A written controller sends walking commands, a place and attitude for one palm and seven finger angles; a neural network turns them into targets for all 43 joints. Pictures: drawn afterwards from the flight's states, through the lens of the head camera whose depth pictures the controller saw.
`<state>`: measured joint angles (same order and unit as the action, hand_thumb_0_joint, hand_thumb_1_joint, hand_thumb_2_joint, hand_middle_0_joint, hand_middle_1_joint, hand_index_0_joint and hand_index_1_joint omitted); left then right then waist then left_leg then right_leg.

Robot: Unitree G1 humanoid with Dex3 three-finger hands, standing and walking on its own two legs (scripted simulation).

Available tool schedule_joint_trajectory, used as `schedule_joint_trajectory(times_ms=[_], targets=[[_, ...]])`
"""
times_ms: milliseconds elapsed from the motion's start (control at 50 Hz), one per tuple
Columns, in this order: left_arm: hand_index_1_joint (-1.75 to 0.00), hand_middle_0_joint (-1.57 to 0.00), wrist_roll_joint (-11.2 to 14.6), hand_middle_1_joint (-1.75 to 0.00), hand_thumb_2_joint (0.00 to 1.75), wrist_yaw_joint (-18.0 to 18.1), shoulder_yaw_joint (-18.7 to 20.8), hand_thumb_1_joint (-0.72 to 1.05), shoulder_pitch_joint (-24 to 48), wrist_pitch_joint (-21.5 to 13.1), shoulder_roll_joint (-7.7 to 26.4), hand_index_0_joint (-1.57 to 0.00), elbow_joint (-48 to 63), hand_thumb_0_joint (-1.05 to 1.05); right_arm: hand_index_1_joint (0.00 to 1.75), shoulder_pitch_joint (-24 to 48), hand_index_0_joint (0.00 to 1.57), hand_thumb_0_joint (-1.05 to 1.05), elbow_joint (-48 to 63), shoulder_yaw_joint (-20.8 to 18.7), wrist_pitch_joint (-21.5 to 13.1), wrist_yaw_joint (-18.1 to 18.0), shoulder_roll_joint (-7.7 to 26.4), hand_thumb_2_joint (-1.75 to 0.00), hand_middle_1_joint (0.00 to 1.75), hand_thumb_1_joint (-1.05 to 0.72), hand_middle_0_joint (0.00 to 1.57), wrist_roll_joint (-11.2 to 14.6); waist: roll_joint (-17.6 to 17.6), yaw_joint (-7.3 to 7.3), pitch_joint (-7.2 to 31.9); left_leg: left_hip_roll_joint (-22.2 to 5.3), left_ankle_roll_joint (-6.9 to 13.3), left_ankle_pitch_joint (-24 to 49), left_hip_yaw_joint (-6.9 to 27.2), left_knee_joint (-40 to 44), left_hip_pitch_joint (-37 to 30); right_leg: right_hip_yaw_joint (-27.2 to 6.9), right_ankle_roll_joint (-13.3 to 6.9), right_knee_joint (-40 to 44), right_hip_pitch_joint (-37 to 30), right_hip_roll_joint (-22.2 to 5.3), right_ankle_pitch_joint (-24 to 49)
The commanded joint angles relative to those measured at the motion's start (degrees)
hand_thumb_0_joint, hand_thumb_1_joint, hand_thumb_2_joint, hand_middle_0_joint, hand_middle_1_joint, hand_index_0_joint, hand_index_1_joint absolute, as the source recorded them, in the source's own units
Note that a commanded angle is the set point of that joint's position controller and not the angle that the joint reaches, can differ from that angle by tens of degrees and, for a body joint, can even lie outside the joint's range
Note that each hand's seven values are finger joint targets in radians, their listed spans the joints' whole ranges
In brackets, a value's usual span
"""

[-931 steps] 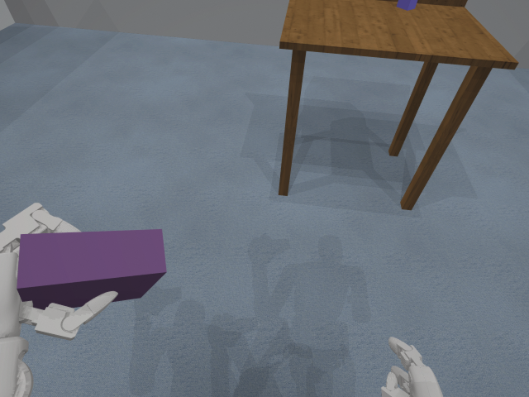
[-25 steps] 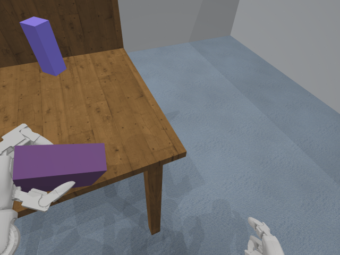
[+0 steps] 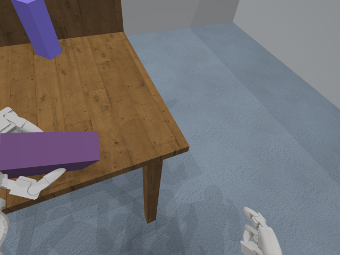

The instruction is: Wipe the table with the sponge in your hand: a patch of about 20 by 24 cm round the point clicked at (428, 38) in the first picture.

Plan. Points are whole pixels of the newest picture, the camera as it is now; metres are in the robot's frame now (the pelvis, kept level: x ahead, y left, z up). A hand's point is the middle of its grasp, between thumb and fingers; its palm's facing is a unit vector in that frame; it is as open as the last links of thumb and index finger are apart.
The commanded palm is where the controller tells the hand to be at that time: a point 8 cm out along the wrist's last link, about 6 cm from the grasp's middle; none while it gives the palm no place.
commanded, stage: come to a stop and stand still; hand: left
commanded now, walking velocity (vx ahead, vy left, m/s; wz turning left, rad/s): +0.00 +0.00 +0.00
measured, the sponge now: (64, 154) +0.25 +0.23 +0.14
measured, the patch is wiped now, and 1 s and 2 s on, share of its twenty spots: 0.00 0.00 0.00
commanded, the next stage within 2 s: look again from close up in 0.38 s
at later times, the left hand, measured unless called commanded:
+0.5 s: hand (41, 159) +0.22 +0.25 +0.16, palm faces +0.38 -0.85 -0.36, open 9.4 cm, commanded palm +0.17 +0.28 +0.17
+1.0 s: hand (17, 143) +0.23 +0.28 +0.18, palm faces +0.45 -0.77 -0.46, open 9.4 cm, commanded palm +0.16 +0.28 +0.18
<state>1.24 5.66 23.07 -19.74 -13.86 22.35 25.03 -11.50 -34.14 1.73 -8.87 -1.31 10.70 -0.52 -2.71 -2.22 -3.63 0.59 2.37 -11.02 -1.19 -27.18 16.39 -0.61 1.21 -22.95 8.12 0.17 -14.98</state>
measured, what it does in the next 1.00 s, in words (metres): stands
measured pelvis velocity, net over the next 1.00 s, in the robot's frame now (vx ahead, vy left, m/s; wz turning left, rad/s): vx -0.02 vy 0.00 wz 0.03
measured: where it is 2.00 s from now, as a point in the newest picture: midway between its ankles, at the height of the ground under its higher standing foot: outside the picture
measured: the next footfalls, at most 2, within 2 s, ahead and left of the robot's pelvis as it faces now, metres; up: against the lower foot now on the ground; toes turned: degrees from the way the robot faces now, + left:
none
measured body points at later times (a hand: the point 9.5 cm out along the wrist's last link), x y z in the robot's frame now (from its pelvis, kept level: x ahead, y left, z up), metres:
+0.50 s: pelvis +0.01 +0.00 +0.00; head +0.02 +0.02 +0.45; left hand +0.20 +0.29 +0.18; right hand +0.19 -0.23 -0.07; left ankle +0.04 +0.09 -0.74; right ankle -0.03 -0.14 -0.74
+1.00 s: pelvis -0.02 +0.00 +0.00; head +0.00 +0.00 +0.45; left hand +0.20 +0.32 +0.21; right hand +0.17 -0.21 -0.09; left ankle +0.04 +0.09 -0.74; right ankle -0.03 -0.14 -0.74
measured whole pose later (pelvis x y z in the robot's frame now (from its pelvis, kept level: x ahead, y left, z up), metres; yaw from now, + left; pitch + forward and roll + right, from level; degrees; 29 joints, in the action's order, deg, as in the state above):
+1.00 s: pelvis -0.02 +0.00 +0.00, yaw +2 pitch -1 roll +0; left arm -0.6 3.0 21.5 -7.6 -5.9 27.9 15.7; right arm -11.7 -35.1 2.6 -5.5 0.0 12.1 -3.1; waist -0.7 -3.2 -2.2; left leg 2.5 1.6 -8.8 0.1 -26.1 16.2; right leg 0.1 -0.2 -27.7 9.8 -1.0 -16.8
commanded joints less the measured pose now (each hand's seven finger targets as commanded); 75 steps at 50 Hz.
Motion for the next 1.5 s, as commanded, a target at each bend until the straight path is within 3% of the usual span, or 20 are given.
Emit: schedule_joint_trajectory(times_ms=[0,160,260,400,500,840,860,880,900,920,940,980,1060,1100,1160,1180,1240,1360,1420,1480], targets=[[-1.60,-1.20,0.33,-1.60,1.30,0.60,0.45,0.10,0.87,-2.66,5.06,-1.20,13.74,0.00,0.30,4.25,0.20,0.00,9.08,-3.85,-3.12,-0.12,8.02,-0.90,0.30,-0.90,0.20,0.56,6.47,1.18,12.25,-3.67,-1.20,12.46,3.35,3.90,-9.95,-1.01,-1.90,3.06,0.86,-0.66,13.41],[-1.60,-1.20,1.31,-1.60,1.30,1.25,6.16,0.10,-1.16,-1.36,10.28,-1.20,14.57,0.00,0.30,5.25,0.20,0.00,9.90,-3.49,-0.22,-1.16,7.53,-0.90,0.30,-0.90,0.20,0.58,4.84,1.19,12.85,-2.67,-1.54,17.20,2.31,3.39,-9.33,0.08,-1.50,3.73,-0.88,-0.71,17.33],[-1.60,-1.20,1.79,-1.60,1.30,1.16,5.48,0.10,0.19,-1.45,10.15,-1.20,18.10,0.00,0.30,5.33,0.20,0.00,10.76,-3.48,0.03,-1.49,7.49,-0.90,0.30,-0.90,0.20,0.58,8.56,1.34,14.19,-2.28,-1.65,19.63,1.48,3.41,-12.37,0.43,-1.20,3.74,-0.69,-0.09,18.33],[-1.60,-1.20,1.56,-1.60,1.30,1.16,1.48,0.10,-0.69,-0.42,6.41,-1.20,12.80,0.00,0.30,4.56,0.20,0.00,10.00,-3.74,0.44,-1.42,7.82,-0.90,0.30,-0.90,0.20,0.67,6.99,1.62,10.82,-2.02,-1.98,10.86,1.56,6.00,-11.13,0.49,-0.94,6.79,1.56,0.18,13.16],[-1.60,-1.20,1.48,-1.60,1.30,1.42,2.31,0.10,-0.24,-0.10,7.27,-1.20,10.66,0.00,0.30,5.13,0.20,0.00,10.18,-3.62,1.25,-1.87,7.71,-0.90,0.30,-0.90,0.20,0.58,5.26,1.37,8.76,-1.38,-1.96,3.93,2.04,7.79,-8.39,0.21,-1.17,8.89,1.36,0.20,9.45],[-1.60,-1.20,1.52,-1.60,1.30,1.40,2.38,0.10,-1.23,-0.28,7.12,-1.20,10.96,0.00,0.30,4.84,0.20,0.00,9.96,-3.79,1.34,-2.07,7.73,-0.90,0.30,-0.90,0.20,0.79,6.59,1.28,8.98,-1.56,-2.27,1.42,3.19,9.85,-8.38,0.98,-0.93,8.41,0.63,0.93,6.90],[-1.60,-1.20,0.30,-1.60,1.30,2.89,16.66,0.10,48.41,-7.43,48.34,-1.20,26.80,0.00,0.30,-0.35,0.20,0.00,19.72,6.26,2.96,-6.36,10.82,-0.90,0.30,-0.90,0.20,2.81,18.16,4.56,0.62,-2.63,0.33,-17.09,7.03,12.04,13.66,1.66,1.14,-2.67,-14.91,3.77,0.52],[-1.60,-1.20,-7.72,-1.60,1.30,-0.41,12.28,0.10,31.69,1.84,20.62,-1.20,-3.19,0.00,0.30,2.72,0.20,0.00,6.21,-3.58,-0.35,-3.73,6.55,-0.90,0.30,-0.90,0.20,-4.28,19.27,-1.80,15.75,-1.91,-4.02,13.91,5.05,3.47,-13.30,3.32,-2.87,-7.48,3.36,1.95,9.04],[-1.60,-1.20,-4.00,-1.60,1.30,-1.42,0.82,0.10,20.64,3.49,11.66,-1.20,-2.15,0.00,0.30,1.40,0.20,0.00,5.62,-2.74,-0.96,0.61,7.95,-0.90,0.30,-0.90,0.20,-3.66,11.61,2.47,14.46,-2.86,-7.52,20.67,6.48,5.18,-15.22,6.24,-2.56,-5.66,7.65,3.85,4.22],[-1.60,-1.20,-3.45,-1.60,1.30,-1.29,2.19,0.10,16.47,4.59,11.23,-1.20,3.68,0.00,0.30,0.23,0.20,0.00,6.18,-4.63,0.48,1.55,10.67,-0.90,0.30,-0.90,0.20,-3.17,13.82,0.58,22.61,-4.34,-7.68,21.82,6.86,5.23,-22.27,4.71,-2.50,-6.43,8.21,4.23,4.64],[-1.60,-1.20,-0.57,-1.60,1.30,-2.36,0.74,0.10,17.30,6.20,9.20,-1.20,3.96,0.00,0.30,3.11,0.20,0.00,6.88,-4.48,0.23,1.54,10.97,-0.90,0.30,-0.90,0.20,-2.83,11.76,-0.93,23.65,-3.29,-7.44,13.89,6.66,5.71,-21.38,4.33,-2.47,-6.18,7.92,3.42,2.72],[-1.60,-1.20,2.22,-1.60,1.30,-3.87,-1.34,0.10,14.58,9.76,8.19,-1.20,6.41,0.00,0.30,7.67,0.20,0.00,7.72,-3.16,-0.02,1.85,10.92,-0.90,0.30,-0.90,0.20,-1.35,11.70,-2.33,20.53,-1.64,-5.47,4.38,3.72,5.25,-15.87,5.12,-3.03,-3.23,3.95,2.40,7.09],[-1.60,-1.20,-7.61,-1.60,1.30,-2.83,-1.74,0.10,12.51,15.95,15.36,-1.20,4.96,0.00,0.30,11.02,0.20,0.00,8.28,-1.72,2.46,1.68,11.46,-0.90,0.30,-0.90,0.20,-0.01,7.51,-1.26,4.45,-1.11,-2.48,-3.54,2.76,7.75,-5.03,5.17,-2.90,-1.45,5.99,2.02,3.07],[-1.60,-1.20,-10.07,-1.60,1.30,-1.42,-0.69,0.10,13.62,16.06,16.57,-1.20,8.48,0.00,0.30,12.36,0.20,0.00,9.32,-1.47,3.22,1.09,10.21,-0.90,0.30,-0.90,0.20,-0.52,5.37,-1.03,4.46,-0.72,-1.90,-5.53,2.79,7.76,-4.69,4.84,-2.55,-0.86,6.43,1.91,-0.17],[-1.60,-1.20,-7.81,-1.60,1.30,0.81,8.37,0.10,15.89,14.87,24.38,-1.20,11.73,0.00,0.30,12.74,0.20,0.00,8.26,-1.97,3.92,-0.60,10.26,-0.90,0.30,-0.90,0.20,-0.77,4.06,-2.35,9.61,-0.06,-1.89,-4.20,1.61,5.48,-7.06,3.57,-2.22,1.25,4.57,2.16,-2.49],[-1.60,-1.20,-7.08,-1.60,1.30,0.99,6.16,0.10,17.97,14.31,21.41,-1.20,12.23,0.00,0.30,13.39,0.20,0.00,8.33,-1.85,3.82,-0.80,9.13,-0.90,0.30,-0.90,0.20,-0.92,4.42,-2.05,11.12,0.32,-1.86,-3.37,1.25,4.34,-7.69,3.47,-2.02,1.63,4.51,1.73,-2.76],[-1.60,-1.20,-7.04,-1.60,1.30,1.72,5.81,0.10,19.55,13.85,21.24,-1.20,5.83,0.00,0.30,11.87,0.20,0.00,5.39,-2.46,3.98,-1.79,9.29,-0.90,0.30,-0.90,0.20,-0.51,4.73,-1.14,8.35,1.11,-1.70,-3.31,0.21,2.36,-7.57,2.11,-1.46,4.12,5.96,1.50,-4.86],[-1.60,-1.20,-11.76,-1.60,1.30,-2.18,-1.14,0.10,23.01,22.18,22.71,-1.20,-1.74,0.00,0.30,14.36,0.20,0.00,5.03,-2.41,4.85,-3.56,10.56,-0.90,0.30,-0.90,0.20,1.02,10.57,-1.11,4.94,2.39,-1.77,-2.54,-1.22,-0.31,-5.95,-3.75,-1.19,7.47,6.19,-1.63,-9.19],[-1.60,-1.20,-13.90,-1.60,1.30,-5.31,-4.17,0.10,26.46,23.87,23.28,-1.20,0.62,0.00,0.30,15.12,0.20,0.00,5.79,-2.54,4.54,-4.29,10.93,-0.90,0.30,-0.90,0.20,1.36,4.82,-0.76,4.68,2.13,-1.38,-1.33,-0.06,-0.52,-5.70,-4.39,-0.37,7.19,6.49,-2.14,-7.26],[-1.60,-1.20,-15.41,-1.60,1.30,-6.58,-1.28,0.10,27.59,21.94,26.34,-1.20,5.93,0.00,0.30,15.44,0.20,0.00,6.44,-2.88,3.97,-4.59,10.71,-0.90,0.30,-0.90,0.20,1.29,2.26,-1.71,8.20,2.30,-1.04,2.94,0.29,-1.41,-7.35,-4.29,0.00,5.63,4.87,-1.95,1.37]])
